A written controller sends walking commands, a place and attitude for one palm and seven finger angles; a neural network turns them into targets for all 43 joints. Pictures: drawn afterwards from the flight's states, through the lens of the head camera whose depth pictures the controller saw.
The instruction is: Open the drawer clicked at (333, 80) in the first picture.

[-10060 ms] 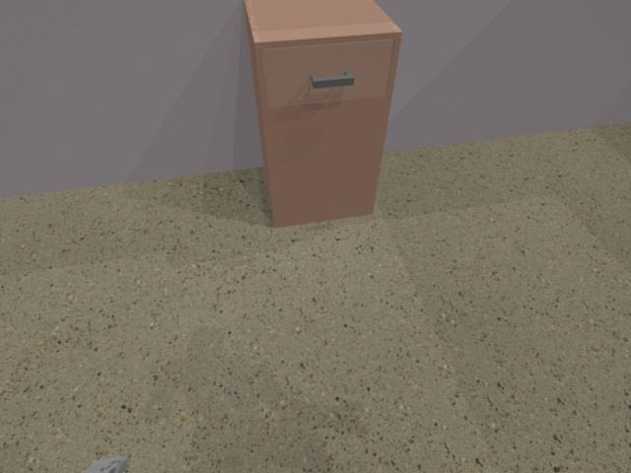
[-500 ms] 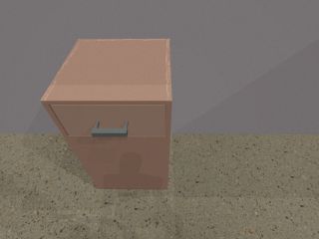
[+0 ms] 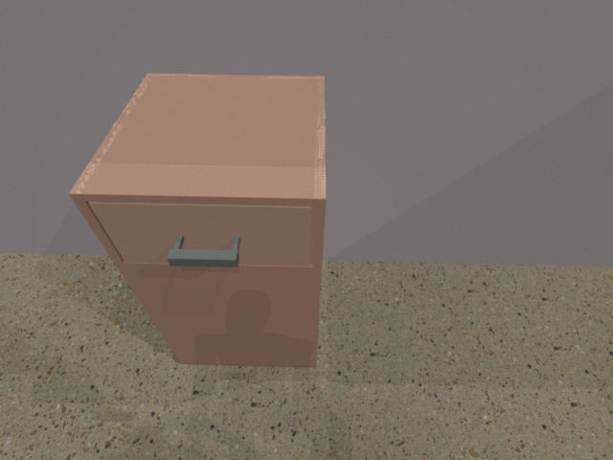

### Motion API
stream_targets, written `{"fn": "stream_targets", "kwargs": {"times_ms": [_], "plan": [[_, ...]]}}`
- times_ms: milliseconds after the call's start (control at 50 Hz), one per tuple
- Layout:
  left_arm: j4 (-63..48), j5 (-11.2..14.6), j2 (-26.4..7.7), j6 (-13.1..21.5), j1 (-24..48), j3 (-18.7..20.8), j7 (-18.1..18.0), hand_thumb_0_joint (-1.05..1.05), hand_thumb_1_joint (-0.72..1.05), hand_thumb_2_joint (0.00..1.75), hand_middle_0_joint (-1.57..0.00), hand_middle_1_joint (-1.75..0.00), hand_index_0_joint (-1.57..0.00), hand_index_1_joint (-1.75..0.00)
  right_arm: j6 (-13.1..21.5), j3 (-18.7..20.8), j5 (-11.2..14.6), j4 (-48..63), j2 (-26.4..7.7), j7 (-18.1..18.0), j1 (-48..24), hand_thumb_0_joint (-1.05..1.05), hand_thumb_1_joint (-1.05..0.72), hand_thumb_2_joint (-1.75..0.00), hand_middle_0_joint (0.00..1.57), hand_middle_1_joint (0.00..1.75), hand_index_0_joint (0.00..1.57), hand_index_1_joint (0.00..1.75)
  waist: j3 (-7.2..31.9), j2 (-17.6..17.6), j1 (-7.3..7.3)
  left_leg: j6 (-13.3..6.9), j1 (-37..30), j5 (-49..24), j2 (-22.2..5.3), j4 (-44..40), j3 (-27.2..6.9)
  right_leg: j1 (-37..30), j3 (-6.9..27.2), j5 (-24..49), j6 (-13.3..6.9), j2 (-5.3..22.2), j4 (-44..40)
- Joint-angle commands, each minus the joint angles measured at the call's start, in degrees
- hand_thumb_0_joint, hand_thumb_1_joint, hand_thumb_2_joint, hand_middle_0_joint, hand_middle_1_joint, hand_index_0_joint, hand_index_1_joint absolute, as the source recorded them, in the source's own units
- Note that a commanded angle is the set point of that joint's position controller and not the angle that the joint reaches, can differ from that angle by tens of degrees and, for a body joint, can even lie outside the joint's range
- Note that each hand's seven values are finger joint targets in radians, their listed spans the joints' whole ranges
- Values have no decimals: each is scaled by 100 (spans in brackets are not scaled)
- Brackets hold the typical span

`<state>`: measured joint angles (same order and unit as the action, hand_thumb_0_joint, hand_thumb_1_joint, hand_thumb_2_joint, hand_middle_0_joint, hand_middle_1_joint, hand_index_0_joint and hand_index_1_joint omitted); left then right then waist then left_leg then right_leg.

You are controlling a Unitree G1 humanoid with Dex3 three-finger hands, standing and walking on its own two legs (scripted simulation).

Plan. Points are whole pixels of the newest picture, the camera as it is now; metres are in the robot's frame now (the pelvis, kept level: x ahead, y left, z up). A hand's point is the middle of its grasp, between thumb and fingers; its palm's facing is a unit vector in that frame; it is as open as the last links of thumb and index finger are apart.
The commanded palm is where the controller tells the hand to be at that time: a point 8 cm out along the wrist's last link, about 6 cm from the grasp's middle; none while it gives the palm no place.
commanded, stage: look again from close up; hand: left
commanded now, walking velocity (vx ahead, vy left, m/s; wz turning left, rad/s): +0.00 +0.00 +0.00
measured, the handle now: (206, 249) +0.49 +0.23 -0.09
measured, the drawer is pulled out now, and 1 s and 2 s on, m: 0.00 0.00 0.00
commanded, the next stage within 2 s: raise the hand with hooked fingers in 0.38 s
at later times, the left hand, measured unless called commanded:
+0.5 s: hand out of the picture -0.03 +0.15 -0.18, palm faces +0.04 -0.99 -0.17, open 7.3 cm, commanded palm +0.09 +0.21 -0.07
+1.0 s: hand out of the picture +0.13 +0.19 -0.07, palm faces +0.00 -0.12 -0.99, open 9.1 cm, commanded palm +0.13 +0.21 +0.00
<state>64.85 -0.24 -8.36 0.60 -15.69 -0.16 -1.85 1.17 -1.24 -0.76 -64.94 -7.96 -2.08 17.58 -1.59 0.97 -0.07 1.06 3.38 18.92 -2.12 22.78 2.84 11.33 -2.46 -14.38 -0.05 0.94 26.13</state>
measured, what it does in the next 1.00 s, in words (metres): shifts its weight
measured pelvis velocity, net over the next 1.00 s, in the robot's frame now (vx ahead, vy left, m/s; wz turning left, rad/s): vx -0.06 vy -0.01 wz -0.01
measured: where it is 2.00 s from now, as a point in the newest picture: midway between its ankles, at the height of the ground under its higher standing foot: outside the picture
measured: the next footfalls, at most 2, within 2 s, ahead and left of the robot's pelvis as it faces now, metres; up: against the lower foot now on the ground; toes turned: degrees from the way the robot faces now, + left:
none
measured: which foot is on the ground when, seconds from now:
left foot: down 0.00-1.00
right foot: down 0.00-1.00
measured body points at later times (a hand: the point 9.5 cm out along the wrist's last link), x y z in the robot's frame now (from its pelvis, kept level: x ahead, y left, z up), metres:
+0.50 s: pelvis -0.01 +0.00 +0.00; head +0.00 +0.00 +0.45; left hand -0.03 +0.21 -0.16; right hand -0.03 -0.21 -0.16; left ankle -0.07 +0.12 -0.74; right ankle -0.01 -0.12 -0.74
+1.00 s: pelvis -0.06 -0.01 -0.04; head -0.03 -0.02 +0.41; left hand +0.13 +0.20 -0.02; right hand +0.21 -0.22 -0.09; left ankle -0.07 +0.12 -0.74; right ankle -0.01 -0.12 -0.74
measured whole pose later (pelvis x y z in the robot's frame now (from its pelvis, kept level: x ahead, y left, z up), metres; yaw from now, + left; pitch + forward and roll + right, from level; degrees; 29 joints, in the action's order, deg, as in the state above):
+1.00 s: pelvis -0.06 -0.01 -0.04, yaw +0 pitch +8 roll +3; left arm 5.3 -67.0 -15.0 -1.4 -21.0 -9.9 -29.6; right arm -4.4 2.2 -3.4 -27.6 -13.8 2.6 1.4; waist 5.7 -1.8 -6.5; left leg 1.0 29.8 25.5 -1.3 47.3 4.3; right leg 38.4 -0.1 -20.0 -1.0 2.5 50.1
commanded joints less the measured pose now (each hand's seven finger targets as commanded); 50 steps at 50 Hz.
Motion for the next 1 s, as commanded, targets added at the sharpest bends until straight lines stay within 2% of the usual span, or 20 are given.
{"fn": "stream_targets", "kwargs": {"times_ms": [0, 440, 460, 480, 500, 520, 540, 560, 600, 620, 640, 680, 700, 740, 800, 820, 860, 880, 920, 980], "plan": [[-158, -22, -473, 103, -401, 92, -19, 0, 90, 90, -20, -30, -20, -30, 72, 103, 6, 43, -455, -50, 557, 0, -90, -90, 20, 30, 20, 30, -109, -116, 7, -227, 531, -1601, -433, -320, -234, -432, 424, 1901, -242, 485, -280], [-115, -26, -352, 95, -561, 66, -23, 0, 90, 90, -20, -30, -20, -30, 63, 97, 14, -13, -322, -52, 718, 0, -90, -90, 20, 30, 20, 30, -356, -65, -6, -228, 724, -1132, -406, -387, -254, -296, 428, 1315, -241, 434, -432], [110, -82, -704, 228, -937, 114, -269, 0, 90, 90, -20, -30, -20, -30, 123, 193, 59, 429, -644, 31, -138, 0, -90, -90, 20, 30, 20, 30, -571, -306, -269, -12, 1339, -1515, -405, 930, 70, -201, 691, 4197, -113, 872, -102], [-8570, -622, -2004, 1242, 3482, -504, -175, 0, 88, 89, -20, -32, -20, -32, 986, 111, 413, 2453, -1493, -301, -177, 0, -90, -90, 20, 30, 20, 30, 2302, 1299, 211, -308, -192, -2374, 158, -13, -1, -888, 1034, 3050, -285, 268, 314], [-6918, -797, -1864, 640, 1186, 63, -705, 0, 85, 88, -20, -33, -20, -33, 1461, 317, 342, 2151, -1114, -530, -717, 0, -90, -90, 20, 30, 20, 30, 2263, 2042, -210, -306, -252, -3360, 78, 116, 6, -556, 566, 1774, -374, 69, 572], [-6281, -803, -925, -277, -141, -411, -977, 0, 83, 87, -21, -34, -21, -34, 1654, 362, 541, 2219, -882, -483, -664, 0, -90, -90, 20, 30, 20, 30, 1272, 1339, -96, -155, 376, -3078, -3, 80, -141, 112, 209, 849, -278, -33, 589], [-6187, -1075, -379, -439, -185, -774, -990, 0, 81, 86, -21, -36, -21, -36, 1711, 343, 485, 2120, -941, -461, -581, 0, -90, -90, 20, 30, 20, 30, 748, 434, -10, -197, 775, -2519, -15, 214, -94, 362, 35, 896, -163, -49, 406], [-6712, -1444, -554, -361, 256, -945, -1047, 0, 78, 85, -21, -37, -21, -37, 1798, 364, 466, 2439, -1117, -425, -800, 0, -90, -90, 20, 30, 20, 30, 178, -104, 125, -265, 1084, -1718, 66, 314, -286, 814, 177, 650, -153, -64, 369], [-6865, -2625, -720, -192, 71, -1068, -1314, 0, 74, 83, -21, -40, -21, -40, 1776, 367, 119, 2714, -1357, -335, -704, 0, -90, -90, 20, 30, 20, 30, 534, -820, 198, -304, 1477, -1111, 218, 666, -367, 1338, 133, -3, -191, -110, 531], [-6942, -3244, -787, -133, 99, -1071, -1499, 0, 71, 82, -21, -42, -21, -42, 1706, 414, 31, 2977, -1378, -250, -688, 0, -90, -90, 20, 30, 20, 30, 743, -583, 188, -243, 1611, -995, 321, 847, -354, 1487, 170, -319, -222, -151, 690], [-6673, -3947, -758, -160, -380, -1002, -1725, 0, 69, 81, -22, -43, -22, -43, 1545, 477, -109, 3222, -1318, -152, -774, 0, -90, -90, 20, 30, 20, 30, 991, -605, 55, -180, 1693, -875, 426, 1014, -304, 1563, 117, -681, -268, -198, 736], [-6064, -4918, -532, -147, -1526, -1052, -2043, 0, 64, 79, -22, -47, -22, -47, 1108, 570, -268, 3625, -1337, 104, -1073, 0, -90, -90, 20, 30, 20, 30, 560, -1092, -299, -109, 2265, -566, 434, 1135, -283, 1705, 244, -992, -363, -222, 707], [-5844, -5286, -507, -102, -1928, -1002, -2134, 0, 62, 78, -22, -48, -22, -48, 826, 580, -309, 3777, -1346, 238, -1236, 0, -90, -90, 20, 30, 20, 30, 331, -1358, -430, -102, 2597, -387, 450, 1186, -210, 1718, 341, -946, -392, -196, 706], [-6174, -5859, -902, 89, -1881, -568, -2271, 0, 57, 76, -22, -51, -22, -51, 299, 556, -255, 4079, -1304, 477, -1543, 0, -90, -90, 20, 30, 20, 30, 746, -1403, -728, -78, 2953, -558, 467, 1319, -105, 1393, 552, -330, -467, -145, 1051], [-6801, -6433, -1320, 181, -1464, -171, -2600, 0, 50, 73, -23, -55, -23, -55, -120, 494, -174, 4428, -1162, 619, -1814, 0, -90, -90, 20, 30, 20, 30, 1269, -602, -872, -87, 2890, -708, 523, 1515, -24, 1256, 669, 87, -519, -140, 1419], [-6961, -6572, -1511, 135, -1061, -3, -2760, 0, 48, 72, -23, -57, -23, -57, -237, 478, -157, 4428, -1121, 614, -1823, 0, -90, -90, 20, 30, 20, 30, 1322, -527, -860, -90, 2871, -627, 544, 1578, -68, 1319, 749, -1, -529, -166, 1453], [-7156, -6822, -1350, -80, -256, -200, -3032, 0, 43, 70, -23, -60, -23, -60, -369, 496, -172, 4500, -1052, 587, -1828, 0, -90, -90, 20, 30, 20, 30, 1555, -76, -689, -119, 2590, -557, 571, 1723, -67, 1632, 864, -133, -527, -210, 1470], [-7307, -6888, -1426, -153, 167, -200, -3140, 0, 41, 69, -24, -62, -24, -62, -386, 505, -197, 4502, -1039, 553, -1818, 0, -90, -90, 20, 30, 20, 30, 1779, -45, -606, -128, 2439, -598, 569, 1837, -117, 1755, 966, -104, -519, -223, 1489], [-7700, -6806, -1540, -269, 1017, -164, -3243, 0, 36, 67, -24, -64, -24, -64, -411, 537, -264, 4408, -1015, 428, -1777, 0, -90, -90, 20, 30, 20, 30, 1987, -92, -337, -183, 2261, -467, 548, 2027, -222, 1901, 996, -168, -437, -194, 1455], [-7636, -6518, -1654, -280, 1419, -181, -3093, 0, 29, 64, -24, -69, -24, -69, -328, 480, -302, 4305, -968, 261, -1840, 0, -90, -90, 20, 30, 20, 30, 1967, -4, -151, -246, 2075, -371, 546, 2063, -162, 1832, 827, -210, -343, -138, 1287]]}}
